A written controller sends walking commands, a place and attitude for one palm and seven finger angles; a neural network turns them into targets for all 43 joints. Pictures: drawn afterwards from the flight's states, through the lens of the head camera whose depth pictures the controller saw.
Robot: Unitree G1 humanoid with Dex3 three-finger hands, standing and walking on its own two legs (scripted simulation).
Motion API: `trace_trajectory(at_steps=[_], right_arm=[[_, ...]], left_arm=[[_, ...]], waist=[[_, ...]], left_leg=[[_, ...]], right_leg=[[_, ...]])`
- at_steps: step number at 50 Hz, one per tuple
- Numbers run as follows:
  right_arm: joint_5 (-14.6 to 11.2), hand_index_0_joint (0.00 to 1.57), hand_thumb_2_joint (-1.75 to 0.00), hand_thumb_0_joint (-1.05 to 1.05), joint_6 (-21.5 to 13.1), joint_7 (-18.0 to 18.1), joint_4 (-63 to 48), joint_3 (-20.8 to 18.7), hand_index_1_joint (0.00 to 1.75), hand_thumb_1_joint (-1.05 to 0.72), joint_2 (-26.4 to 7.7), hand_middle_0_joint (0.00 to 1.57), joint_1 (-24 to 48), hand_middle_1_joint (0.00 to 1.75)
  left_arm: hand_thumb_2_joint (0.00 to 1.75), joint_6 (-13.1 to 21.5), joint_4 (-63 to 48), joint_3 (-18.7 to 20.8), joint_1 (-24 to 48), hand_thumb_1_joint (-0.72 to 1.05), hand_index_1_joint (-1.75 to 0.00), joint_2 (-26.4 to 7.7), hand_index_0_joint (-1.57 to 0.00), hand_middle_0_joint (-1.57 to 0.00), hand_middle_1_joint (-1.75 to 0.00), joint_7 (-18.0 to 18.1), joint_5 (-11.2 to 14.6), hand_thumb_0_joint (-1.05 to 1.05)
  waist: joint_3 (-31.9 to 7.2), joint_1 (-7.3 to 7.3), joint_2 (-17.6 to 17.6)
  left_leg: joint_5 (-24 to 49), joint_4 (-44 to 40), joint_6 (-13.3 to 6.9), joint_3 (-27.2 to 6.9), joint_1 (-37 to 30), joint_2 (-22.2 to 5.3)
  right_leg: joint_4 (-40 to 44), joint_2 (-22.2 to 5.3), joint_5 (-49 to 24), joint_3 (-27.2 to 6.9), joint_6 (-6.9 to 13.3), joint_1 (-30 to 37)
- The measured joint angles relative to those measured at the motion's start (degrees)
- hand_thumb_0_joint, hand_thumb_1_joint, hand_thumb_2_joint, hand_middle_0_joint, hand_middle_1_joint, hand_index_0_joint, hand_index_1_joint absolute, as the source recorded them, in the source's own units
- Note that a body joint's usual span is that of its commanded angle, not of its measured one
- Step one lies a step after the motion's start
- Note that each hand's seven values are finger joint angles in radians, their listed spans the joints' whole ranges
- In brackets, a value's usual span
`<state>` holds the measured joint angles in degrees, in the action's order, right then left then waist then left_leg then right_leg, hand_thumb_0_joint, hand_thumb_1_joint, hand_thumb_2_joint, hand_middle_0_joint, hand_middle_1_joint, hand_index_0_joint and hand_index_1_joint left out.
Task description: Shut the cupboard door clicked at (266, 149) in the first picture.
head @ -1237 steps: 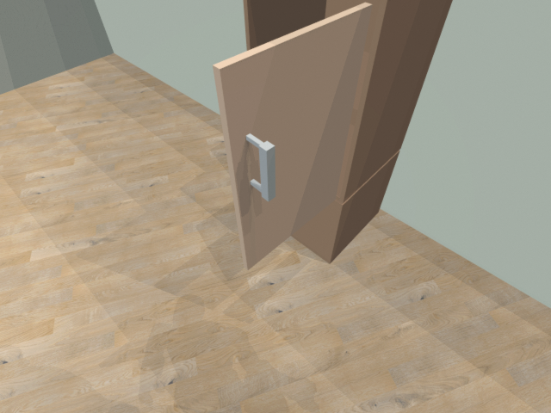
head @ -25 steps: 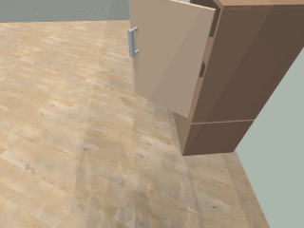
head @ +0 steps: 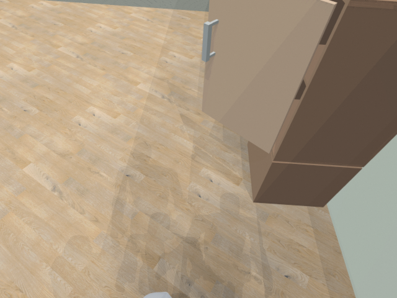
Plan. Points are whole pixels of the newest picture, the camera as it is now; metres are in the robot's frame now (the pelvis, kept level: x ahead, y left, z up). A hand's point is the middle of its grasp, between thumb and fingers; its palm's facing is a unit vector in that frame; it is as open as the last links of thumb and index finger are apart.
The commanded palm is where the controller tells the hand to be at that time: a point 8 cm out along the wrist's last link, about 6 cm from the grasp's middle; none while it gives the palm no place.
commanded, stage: walk to a spot facing it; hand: left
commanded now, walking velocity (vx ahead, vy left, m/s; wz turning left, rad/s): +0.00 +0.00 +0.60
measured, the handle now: (210, 40) +0.93 -0.01 +0.05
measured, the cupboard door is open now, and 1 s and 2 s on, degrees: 51 51 51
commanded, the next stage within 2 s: turn to face it in 1.88 s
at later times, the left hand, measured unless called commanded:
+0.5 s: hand out of the picture +0.03 +0.22 -0.14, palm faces +0.31 -0.89 -0.33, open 7.4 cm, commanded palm none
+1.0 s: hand out of the picture -0.07 +0.21 -0.16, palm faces +0.63 -0.73 -0.26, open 7.4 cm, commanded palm none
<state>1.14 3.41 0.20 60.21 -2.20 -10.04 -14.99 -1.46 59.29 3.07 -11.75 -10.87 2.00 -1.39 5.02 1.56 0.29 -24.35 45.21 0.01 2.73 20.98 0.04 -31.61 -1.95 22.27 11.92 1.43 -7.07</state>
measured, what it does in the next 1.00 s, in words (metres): steps on the spot, turning left: right foot, then left foot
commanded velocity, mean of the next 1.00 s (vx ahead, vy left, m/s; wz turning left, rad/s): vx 0.07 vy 0.00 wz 0.60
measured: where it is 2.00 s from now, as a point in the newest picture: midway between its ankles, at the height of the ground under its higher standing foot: (126, 294)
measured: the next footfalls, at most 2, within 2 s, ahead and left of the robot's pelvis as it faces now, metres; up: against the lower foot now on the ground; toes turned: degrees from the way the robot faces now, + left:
right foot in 0.44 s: +0.06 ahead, -0.14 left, +0.00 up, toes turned +19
left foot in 0.80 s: -0.02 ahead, +0.12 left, +0.00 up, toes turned +37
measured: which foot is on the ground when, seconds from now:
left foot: down 0.00-0.44, up 0.46-0.78, down 0.80-1.00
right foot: down 0.00-0.06, up 0.08-0.42, down 0.44-0.80, up 0.82-1.00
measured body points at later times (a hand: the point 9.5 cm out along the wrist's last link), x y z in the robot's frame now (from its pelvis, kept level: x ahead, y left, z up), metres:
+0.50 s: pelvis +0.00 -0.03 +0.00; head +0.05 -0.03 +0.45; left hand +0.02 +0.26 -0.12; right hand +0.15 -0.27 -0.15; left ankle +0.02 +0.10 -0.70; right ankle +0.02 -0.16 -0.73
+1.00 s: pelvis +0.02 +0.00 +0.01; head +0.05 +0.04 +0.45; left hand -0.11 +0.25 -0.14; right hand +0.25 -0.13 -0.13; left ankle -0.06 +0.09 -0.73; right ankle +0.11 -0.12 -0.67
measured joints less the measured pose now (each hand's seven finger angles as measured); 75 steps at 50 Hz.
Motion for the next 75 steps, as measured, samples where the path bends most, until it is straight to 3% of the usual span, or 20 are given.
trace_trajectory(at_steps=[2,4,7,10,19,22,23,25,29,37,40,43,46,52,56,59,62,64,69,75], right_arm=[[0.0,0.2,-0.9,0.01,0.1,-0.4,-1.3,-0.2,0.3,-0.9,0.1,0.2,-0.1,0.3],[0.4,0.2,-0.9,0.01,-0.5,-0.7,-2.9,-0.5,0.3,-0.9,-0.6,0.2,-0.2,0.3],[0.9,0.2,-0.9,0.01,-1.1,-0.4,-4.5,-0.7,0.3,-0.9,-1.3,0.2,1.0,0.3],[1.1,0.2,-0.9,0.01,-1.4,0.0,-5.6,-0.7,0.3,-0.9,-1.8,0.2,1.5,0.3],[1.0,0.2,-0.9,0.01,-0.7,-0.4,-7.5,-1.5,0.3,-0.9,-3.8,0.2,2.5,0.3],[0.6,0.2,-0.9,0.01,0.2,-0.6,-8.3,-2.3,0.3,-0.9,-4.4,0.2,2.4,0.3],[0.4,0.2,-0.9,0.01,0.4,-0.7,-8.4,-2.7,0.3,-0.9,-4.5,0.2,2.7,0.3],[0.6,0.2,-0.9,0.01,0.9,-0.9,-8.4,-3.5,0.3,-0.9,-5.7,0.2,3.7,0.3],[0.4,0.2,-0.9,0.01,1.1,-1.6,-8.9,-3.9,0.3,-0.91,-6.7,0.19,4.8,0.3],[-0.1,0.19,-0.9,0.01,1.2,-2.3,-9.3,-2.1,0.3,-0.91,-5.1,0.19,7.6,0.3],[0.1,0.2,-0.9,0.01,-0.1,-2.5,-10.4,-1.5,0.3,-0.91,-4.8,0.19,8.5,0.3],[0.3,0.2,-0.9,0.01,-1.5,-1.9,-11.1,-0.8,0.3,-0.91,-3.7,0.19,9.2,0.3],[0.7,0.2,-0.9,0.01,-2.0,-1.1,-11.4,-0.2,0.3,-0.9,-2.9,0.2,7.8,0.3],[1.0,0.2,-0.9,0.01,-2.2,-1.2,-9.8,0.1,0.3,-0.9,-2.5,0.2,3.7,0.3],[0.9,0.2,-0.9,0.01,-1.7,-1.3,-8.4,-0.5,0.3,-0.9,-2.9,0.2,0.8,0.3],[0.5,0.2,-0.9,0.01,-1.0,-1.2,-6.8,-1.4,0.3,-0.9,-3.6,0.2,-0.7,0.3],[1.0,0.2,-0.9,0.01,-0.5,-1.8,-5.4,-2.2,0.3,-0.9,-4.4,0.2,-0.3,0.3],[0.9,0.2,-0.9,0.01,-0.7,-2.3,-5.5,-2.5,0.3,-0.91,-4.5,0.2,0.2,0.3],[0.7,0.19,-0.9,0.01,-0.9,-3.2,-6.6,-2.3,0.3,-0.91,-3.7,0.19,2.7,0.3],[0.7,0.19,-0.9,0.01,-1.4,-4.1,-8.3,-1.3,0.3,-0.91,-3.0,0.19,8.3,0.3]], left_arm=[[0.9,-0.1,-0.9,0.3,0.3,0.9,-0.3,-0.6,-0.2,-0.2,-0.3,-0.2,0.0,0.0],[0.9,-0.5,-2.0,0.5,0.5,0.9,-0.3,-0.9,-0.2,-0.2,-0.3,-0.6,0.4,0.0],[0.9,-2.1,-3.2,0.8,1.7,0.9,-0.3,-1.4,-0.2,-0.2,-0.3,-0.6,0.4,0.0],[0.9,-2.3,-4.4,1.2,3.4,0.91,-0.3,-2.0,-0.2,-0.2,-0.3,-1.0,0.2,0.01],[0.9,-1.2,-9.3,0.9,6.0,0.91,-0.3,-3.5,-0.2,-0.2,-0.3,-1.2,0.3,0.01],[0.9,-0.4,-10.7,0.5,4.8,0.91,-0.3,-3.9,-0.2,-0.2,-0.3,-1.2,0.3,0.0],[0.9,0.0,-11.0,0.6,4.2,0.91,-0.3,-4.1,-0.2,-0.2,-0.3,-1.1,0.0,0.0],[0.9,-0.1,-10.3,0.1,3.3,0.91,-0.3,-3.1,-0.2,-0.2,-0.3,-0.7,-0.2,0.0],[0.9,-0.3,-8.7,-0.4,0.6,0.9,-0.3,-1.6,-0.2,-0.2,-0.3,-0.5,-0.2,0.0],[0.9,0.6,-8.5,-0.3,-2.6,0.9,-0.3,-1.4,-0.2,-0.2,-0.3,-0.9,-0.4,0.01],[0.9,0.2,-8.2,0.3,-4.1,0.9,-0.3,-2.2,-0.2,-0.2,-0.3,-1.1,0.1,0.01],[0.9,-1.9,-6.9,0.8,-3.3,0.9,-0.3,-3.6,-0.2,-0.2,-0.3,-0.8,0.2,0.01],[0.9,-2.5,-6.2,1.3,-2.1,0.9,-0.3,-4.2,-0.2,-0.2,-0.3,-1.5,0.1,0.01],[0.9,-1.1,-8.2,1.3,0.2,0.91,-0.3,-4.0,-0.2,-0.2,-0.3,-3.3,-0.1,0.01],[0.9,0.7,-10.0,0.9,0.9,0.91,-0.3,-3.6,-0.2,-0.2,-0.3,-3.9,-0.2,0.01],[0.9,2.7,-11.0,0.5,0.5,0.9,-0.3,-2.7,-0.2,-0.2,-0.3,-3.2,-0.5,0.01],[0.9,3.3,-9.9,0.2,-1.5,0.9,-0.3,-0.8,-0.2,-0.2,-0.3,-2.3,-0.5,0.0],[0.9,3.6,-8.4,0.0,-3.1,0.9,-0.3,0.3,-0.2,-0.2,-0.3,-2.1,-0.4,0.0],[0.9,4.5,-5.3,-0.4,-6.2,0.9,-0.3,1.9,-0.2,-0.2,-0.3,-1.8,-0.5,0.0],[0.9,4.5,-2.9,-0.4,-9.6,0.9,-0.3,2.0,-0.2,-0.2,-0.3,-1.8,-0.5,0.0]], waist=[[0.8,0.32,1.2],[1.0,0.4,1.6],[1.5,0.56,1.5],[1.1,0.83,0.4],[-0.2,1.0,-2.7],[-1.3,0.72,-2.5],[-1.5,0.13,-1.9],[-0.7,0.08,-3.0],[0.2,0.61,-2.9],[2.5,-1.14,0.9],[2.2,-1.8,1.7],[2.8,-2.5,2.5],[1.8,-2.33,1.9],[-0.2,-1.48,-0.2],[-1.4,-0.56,-1.7],[-2.0,-0.69,-2.3],[-2.4,-0.59,-2.6],[-2.7,-0.01,-2.4],[-1.4,0.2,-0.9],[2.0,-2.57,0.4]], left_leg=[[1.8,-2.6,0.4,1.5,-0.6,-1.3],[8.7,-5.2,-1.3,1.4,-0.4,-0.9],[7.4,-4.8,-3.4,0.9,1.0,0.9],[10.4,-9.5,-3.3,-1.1,1.0,2.0],[16.9,-17.6,-1.5,-9.6,1.2,3.0],[16.1,-15.5,-0.2,-11.9,2.9,4.5],[11.6,-11.9,0.5,-11.5,4.6,5.2],[2.2,1.1,1.3,-10.0,8.3,5.3],[0.7,18.6,2.6,-4.8,11.4,2.7],[-0.5,0.4,2.4,0.4,1.4,-0.9],[9.1,-10.2,0.2,1.0,-2.9,-0.7],[5.9,-7.5,-1.3,-0.1,-2.1,0.1],[6.1,-10.2,-1.0,-2.2,-3.5,0.3],[8.1,-15.6,-0.8,-6.4,-6.6,0.9],[5.3,-12.9,-0.2,-9.4,-6.7,1.3],[-4.6,3.4,-1.0,-9.3,-1.0,2.0],[-0.5,20.2,-0.6,-5.7,6.0,1.1],[4.3,23.6,0.0,-3.8,9.3,-0.5],[8.5,16.6,0.5,-0.4,12.8,-3.3],[7.7,-1.2,-1.7,3.7,10.2,-3.1]], right_leg=[[-3.4,-2.0,2.2,1.6,-0.9,-0.5],[-10.0,-4.2,4.6,1.6,-2.3,-3.4],[-24.7,-3.1,9.5,-6.2,-3.1,-11.3],[-30.2,-1.7,5.3,-10.2,-3.7,-16.5],[-14.4,1.1,2.6,-13.1,-4.6,-14.9],[-1.2,1.4,-0.3,-13.0,-3.6,-9.2],[0.8,0.9,-4.1,-13.2,-2.4,-8.9],[-0.6,0.5,-4.6,-11.6,-1.8,-8.4],[0.8,-1.5,-3.3,-9.0,-2.2,-5.6],[-1.4,-6.5,-0.3,-2.8,-3.8,-3.6],[-8.9,-8.2,2.6,-1.4,-5.0,-6.6],[-24.1,-6.6,9.7,-6.8,-5.4,-13.4],[-30.1,-4.6,6.5,-9.1,-5.5,-17.8],[-19.8,-2.8,1.1,-9.9,-5.5,-19.3],[-6.5,-0.7,-2.3,-8.9,-5.3,-14.4],[-4.2,-1.1,-4.7,-7.2,-2.1,-12.2],[-1.9,-2.4,-4.0,-5.0,-1.4,-8.6],[2.0,-3.1,-4.7,-3.3,-1.9,-5.3],[8.5,-4.7,-4.8,1.6,-2.9,1.7],[7.7,-6.6,-0.3,6.6,-5.8,7.3]])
